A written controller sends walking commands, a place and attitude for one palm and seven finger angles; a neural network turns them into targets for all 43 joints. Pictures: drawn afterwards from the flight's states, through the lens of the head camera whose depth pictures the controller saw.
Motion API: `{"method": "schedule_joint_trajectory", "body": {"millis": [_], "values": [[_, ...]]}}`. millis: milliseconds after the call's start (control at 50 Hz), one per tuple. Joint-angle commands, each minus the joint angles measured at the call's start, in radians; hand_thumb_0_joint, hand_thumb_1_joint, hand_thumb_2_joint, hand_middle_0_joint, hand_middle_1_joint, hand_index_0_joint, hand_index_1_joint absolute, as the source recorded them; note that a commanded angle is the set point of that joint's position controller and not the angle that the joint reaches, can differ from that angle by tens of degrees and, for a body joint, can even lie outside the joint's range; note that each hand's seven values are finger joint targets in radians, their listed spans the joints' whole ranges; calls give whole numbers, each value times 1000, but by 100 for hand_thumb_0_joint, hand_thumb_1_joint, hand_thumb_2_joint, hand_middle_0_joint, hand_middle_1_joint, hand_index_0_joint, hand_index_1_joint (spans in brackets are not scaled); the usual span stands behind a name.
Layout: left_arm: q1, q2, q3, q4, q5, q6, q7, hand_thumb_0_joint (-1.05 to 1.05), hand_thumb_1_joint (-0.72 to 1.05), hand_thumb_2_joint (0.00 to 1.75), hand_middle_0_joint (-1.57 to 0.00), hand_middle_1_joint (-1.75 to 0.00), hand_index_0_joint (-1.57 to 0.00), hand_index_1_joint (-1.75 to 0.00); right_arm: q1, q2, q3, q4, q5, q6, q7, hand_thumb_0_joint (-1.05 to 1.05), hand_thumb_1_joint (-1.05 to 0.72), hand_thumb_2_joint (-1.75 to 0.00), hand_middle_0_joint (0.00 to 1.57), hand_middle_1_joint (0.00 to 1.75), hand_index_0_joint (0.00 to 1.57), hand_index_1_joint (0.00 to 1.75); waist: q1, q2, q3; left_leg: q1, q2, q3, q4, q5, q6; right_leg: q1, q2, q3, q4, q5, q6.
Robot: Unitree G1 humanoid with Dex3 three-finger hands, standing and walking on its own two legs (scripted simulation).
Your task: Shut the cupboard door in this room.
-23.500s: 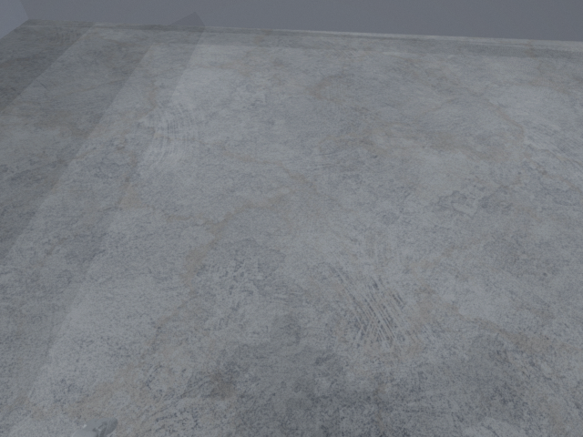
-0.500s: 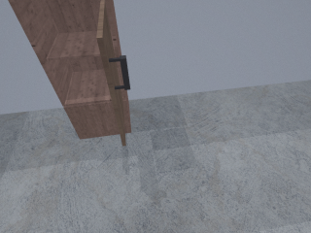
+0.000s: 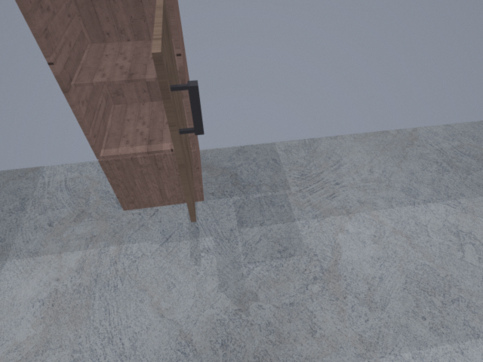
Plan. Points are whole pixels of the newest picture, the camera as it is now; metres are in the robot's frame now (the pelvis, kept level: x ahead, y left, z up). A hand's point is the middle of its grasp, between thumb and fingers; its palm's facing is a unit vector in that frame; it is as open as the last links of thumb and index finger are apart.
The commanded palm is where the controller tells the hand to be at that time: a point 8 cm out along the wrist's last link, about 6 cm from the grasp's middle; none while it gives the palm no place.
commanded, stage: look at it before walking up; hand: left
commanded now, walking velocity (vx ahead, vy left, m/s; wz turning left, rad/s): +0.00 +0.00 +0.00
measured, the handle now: (187, 110) +0.66 +0.18 +0.05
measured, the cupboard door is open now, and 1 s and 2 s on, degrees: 90 90 90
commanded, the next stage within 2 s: walk around to get in front in 0.04 s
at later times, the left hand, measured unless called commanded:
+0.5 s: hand out of the picture +0.05 +0.18 -0.18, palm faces -0.09 -0.97 -0.25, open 7.4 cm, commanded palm none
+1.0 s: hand out of the picture +0.15 +0.18 -0.17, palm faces -0.34 -0.91 -0.25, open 7.4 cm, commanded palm none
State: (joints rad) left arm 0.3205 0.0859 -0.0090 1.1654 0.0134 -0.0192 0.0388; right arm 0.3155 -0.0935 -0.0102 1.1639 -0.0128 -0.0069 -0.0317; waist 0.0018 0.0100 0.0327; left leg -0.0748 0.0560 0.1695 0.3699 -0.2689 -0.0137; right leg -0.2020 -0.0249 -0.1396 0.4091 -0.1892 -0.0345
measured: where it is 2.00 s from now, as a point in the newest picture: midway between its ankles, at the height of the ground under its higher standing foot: outside the picture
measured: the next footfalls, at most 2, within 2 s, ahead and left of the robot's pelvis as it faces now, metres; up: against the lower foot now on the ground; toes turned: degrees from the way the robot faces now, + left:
left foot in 1.10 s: +0.13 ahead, +0.12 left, +0.00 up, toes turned -29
right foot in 1.72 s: +0.01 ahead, -0.13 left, +0.00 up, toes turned -62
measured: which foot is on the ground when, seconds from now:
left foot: down 0.00-0.56, up 0.58-1.00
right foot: down 0.00-1.00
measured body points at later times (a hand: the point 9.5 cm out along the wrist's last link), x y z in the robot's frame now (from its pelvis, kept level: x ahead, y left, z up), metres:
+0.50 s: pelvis +0.01 +0.00 -0.02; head +0.05 -0.04 +0.43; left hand +0.05 +0.23 -0.17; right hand -0.02 -0.22 -0.19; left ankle -0.04 +0.12 -0.74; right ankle +0.00 -0.09 -0.72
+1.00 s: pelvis +0.03 +0.00 -0.01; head +0.09 -0.02 +0.44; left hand +0.17 +0.22 -0.15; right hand +0.09 -0.30 -0.13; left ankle +0.09 +0.15 -0.69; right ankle +0.01 -0.10 -0.74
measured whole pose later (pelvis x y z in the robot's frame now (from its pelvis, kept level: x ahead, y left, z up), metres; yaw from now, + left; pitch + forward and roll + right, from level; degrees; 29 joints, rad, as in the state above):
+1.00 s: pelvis +0.03 +0.00 -0.01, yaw -25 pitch +2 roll +1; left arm 0.24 0.22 0.06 0.93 0.03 0.02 0.00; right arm -0.01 -0.25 -0.06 0.89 -0.01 0.05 -0.02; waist 0.06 -0.01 0.11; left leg -0.44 0.04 -0.03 0.91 -0.42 -0.08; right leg -0.29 0.08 0.13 0.50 -0.23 -0.04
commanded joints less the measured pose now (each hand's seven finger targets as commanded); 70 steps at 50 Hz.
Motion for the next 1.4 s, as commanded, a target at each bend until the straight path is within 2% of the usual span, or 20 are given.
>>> {"method": "schedule_joint_trajectory", "body": {"millis": [0, 260, 360, 400, 460, 500, 520, 540, 560, 660, 740, 940, 1040, 1060, 1080, 1100, 1120, 1220, 1280, 1380], "values": [[68, 96, 18, -27, -6, -9, 11, 0, 90, 90, -20, -30, -20, -30, 108, -66, -13, -1, 4, -13, -7, 0, -90, -90, 20, 30, 20, 30, -4, -16, 70, -76, 84, -105, -81, 49, 26, -14, -112, 141, -92, 55, 12], [-9, 150, 67, -88, 2, 30, -6, 0, 90, 90, -20, -30, -20, -30, 64, -118, -56, -48, 2, 11, -20, 0, -90, -90, 20, 30, 20, 30, -9, 2, 71, -56, 145, -71, 17, 27, 38, -156, -86, 175, 69, 148, -6], [-74, 126, 94, -174, 14, 58, -23, 0, 90, 90, -20, -30, -20, -30, 6, -184, -86, -103, -9, 3, -21, 0, -90, -90, 20, 30, 20, 30, -12, 185, 71, -36, 360, -168, -84, 181, 176, -342, -24, 90, 549, -260, 36], [-96, 130, 104, -200, 15, 60, -27, 0, 90, 90, -20, -30, -20, -30, -18, -187, -93, -124, -12, -2, -18, 0, -90, -90, 20, 30, 20, 30, -9, 139, 62, -13, 384, -133, -45, 315, 198, -378, -52, 106, 603, -299, 43], [-54, 125, 106, -212, 12, 47, -37, 0, 90, 90, -20, -30, -20, -30, -90, -227, -105, -154, -20, 2, -9, 0, -90, -90, 20, 30, 20, 30, 20, 100, 23, -16, 341, -15, 94, 423, 133, -239, -52, 55, 412, -253, 43], [64, 167, 115, -185, 14, 32, -37, 0, 90, 90, -20, -30, -20, -30, -121, -245, -109, -182, -10, 8, -1, 0, -90, -90, 20, 30, 20, 30, 82, -26, -39, -71, 267, 60, 350, 390, 53, -51, -30, 56, 144, 39, 39], [122, 278, 129, -176, 24, 16, -25, 0, 90, 90, -20, -30, -20, -30, -114, -196, -101, -216, 1, 15, 6, 0, -90, -90, 20, 30, 20, 30, 103, -321, -59, -284, 137, 81, 618, 28, -17, 89, -209, 380, -3, 410, -32], [142, 334, 133, -171, 6, 18, -15, 0, 90, 90, -20, -30, -20, -30, -163, -160, -89, -265, 6, 21, 8, 0, -90, -90, 20, 30, 20, 30, 99, -404, -51, -430, 0, -13, 806, -379, -50, 108, -344, 609, -41, 748, -150], [113, 331, 135, -182, -4, 17, -6, 0, 90, 90, -20, -30, -20, -30, -161, -172, -88, -267, 12, 34, 3, 0, -90, -90, 20, 30, 20, 30, 78, -270, -63, -436, 32, -131, 854, -378, -41, 98, -364, 570, -51, 627, -206], [-39, 296, 123, -253, -2, 14, -13, 0, 90, 90, -20, -30, -20, -30, -214, -198, -87, -264, -3, 39, 11, 0, -90, -90, 20, 30, 20, 30, 35, -84, -65, -470, 40, -195, 855, -118, -55, 74, -219, 468, -39, 407, -116], [-34, 312, 125, -265, -1, 14, -18, 0, 90, 90, -20, -30, -20, -30, -234, -210, -81, -279, -3, 46, 9, 0, -90, -90, 20, 30, 20, 30, 35, -77, -93, -493, 24, -207, 802, -80, -73, 117, -185, 452, -38, 400, -85], [-15, 353, 129, -291, 10, 32, -22, 0, 90, 90, -20, -30, -20, -30, -337, -225, -63, -358, 8, 29, 4, 0, -90, -90, 20, 30, 20, 30, 64, -145, -93, -406, -22, -198, 514, -164, -70, 111, -170, 562, 1, 471, -156], [-129, 363, 130, -322, 3, 45, -23, 0, 90, 90, -20, -30, -20, -30, -175, -234, -65, -329, 19, 8, -3, 0, -90, -90, 20, 30, 20, 30, -15, -157, -139, -113, -44, -182, 128, -10, -47, -29, -110, 556, 96, 399, -79], [-138, 330, 122, -333, -5, 47, -25, 0, 90, 90, -20, -30, -20, -30, -124, -271, -72, -314, 16, -2, -7, 0, -90, -90, 20, 30, 20, 30, -38, -79, -162, 51, 27, -234, 5, 65, -23, -155, -39, 499, 186, 265, -28], [-109, 263, 109, -344, -14, 50, -34, 0, 90, 90, -20, -30, -20, -30, -116, -361, -88, -324, 3, -9, -6, 0, -90, -90, 20, 30, 20, 30, -30, 210, -168, 168, 288, -485, -86, 192, 46, -348, 98, 344, 367, -163, 36], [-111, 261, 109, -352, -1, 51, -37, 0, 90, 90, -20, -30, -20, -30, -116, -407, -98, -338, 0, 3, -3, 0, -90, -90, 20, 30, 20, 30, -25, 298, -122, 78, 434, -563, -80, 317, 136, -394, 90, 232, 569, -437, 74], [-111, 288, 118, -351, 9, 54, -40, 0, 90, 90, -20, -30, -20, -30, -144, -371, -87, -357, -9, 11, 3, 0, -90, -90, 20, 30, 20, 30, -15, 190, -63, -42, 419, -511, -73, 284, 171, -369, 56, 237, 704, -418, 81], [-97, 271, 123, -304, 12, 68, -65, 0, 90, 90, -20, -30, -20, -30, -147, -273, -62, -350, -9, -10, -4, 0, -90, -90, 20, 30, 20, 30, 23, 135, -41, -30, 224, -225, -35, 452, 90, -389, 14, 185, 859, -205, 112], [-125, 255, 115, -310, 9, 71, -67, 0, 90, 90, -20, -30, -20, -30, -62, -266, -68, -319, -1, -17, -7, 0, -90, -90, 20, 30, 20, 30, 1, 124, -63, 59, 230, -175, -15, 551, 94, -420, -4, 161, 833, -178, 124], [-242, 232, 101, -345, 12, 68, -83, 0, 90, 90, -20, -30, -20, -30, 71, -272, -80, -269, -9, -30, -1, 0, -90, -90, 20, 30, 20, 30, -56, 131, -52, 164, 306, -205, -80, 268, 142, -484, -51, 128, 712, -183, 119]]}}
